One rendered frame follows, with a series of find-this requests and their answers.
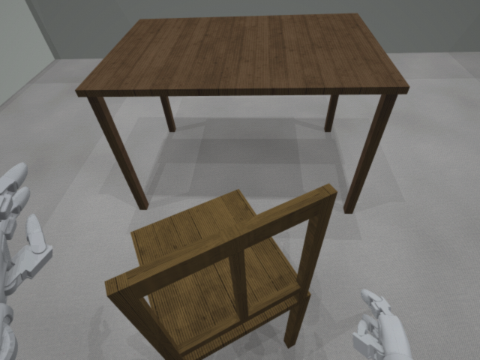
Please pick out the chair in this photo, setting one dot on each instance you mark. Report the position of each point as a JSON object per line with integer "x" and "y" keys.
{"x": 213, "y": 273}

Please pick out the robot right hand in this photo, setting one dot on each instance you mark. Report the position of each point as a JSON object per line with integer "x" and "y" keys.
{"x": 388, "y": 333}

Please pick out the robot left hand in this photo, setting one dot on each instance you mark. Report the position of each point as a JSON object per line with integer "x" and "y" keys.
{"x": 30, "y": 259}

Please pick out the robot left forearm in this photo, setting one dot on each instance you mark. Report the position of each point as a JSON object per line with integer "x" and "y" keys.
{"x": 8, "y": 341}

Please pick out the table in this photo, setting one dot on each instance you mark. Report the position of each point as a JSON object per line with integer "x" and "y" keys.
{"x": 309, "y": 54}

